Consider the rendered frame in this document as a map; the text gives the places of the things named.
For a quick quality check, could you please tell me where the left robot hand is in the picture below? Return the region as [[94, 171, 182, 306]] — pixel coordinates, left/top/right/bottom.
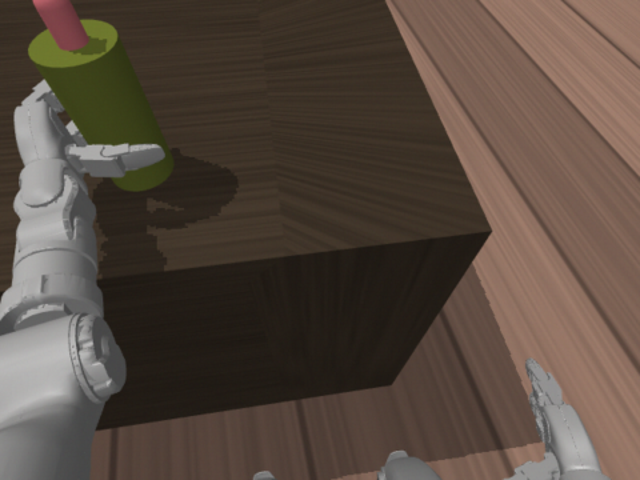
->
[[14, 79, 165, 178]]

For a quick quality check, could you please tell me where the bottle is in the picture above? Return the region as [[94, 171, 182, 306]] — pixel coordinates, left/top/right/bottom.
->
[[28, 0, 174, 191]]

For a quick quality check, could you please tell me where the left robot arm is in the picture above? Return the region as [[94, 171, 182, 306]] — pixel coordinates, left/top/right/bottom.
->
[[0, 159, 126, 480]]

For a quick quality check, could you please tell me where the right robot hand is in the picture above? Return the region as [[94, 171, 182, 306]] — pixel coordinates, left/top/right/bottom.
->
[[503, 358, 602, 480]]

